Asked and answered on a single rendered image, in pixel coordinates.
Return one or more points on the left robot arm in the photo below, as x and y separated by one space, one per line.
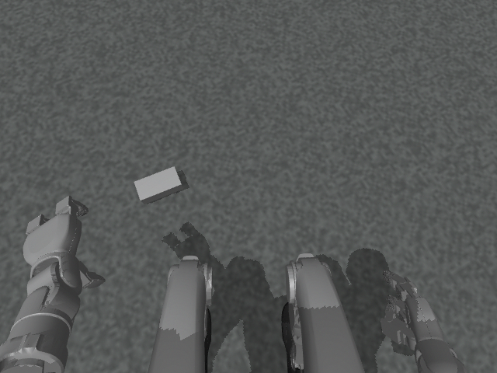
38 339

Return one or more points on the right robot hand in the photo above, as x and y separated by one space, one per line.
417 319

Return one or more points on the right robot foot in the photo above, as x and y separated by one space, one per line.
288 340

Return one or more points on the left robot hand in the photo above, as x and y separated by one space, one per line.
62 233

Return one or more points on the small box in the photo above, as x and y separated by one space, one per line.
158 185

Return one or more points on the right robot arm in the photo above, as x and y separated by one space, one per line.
436 356

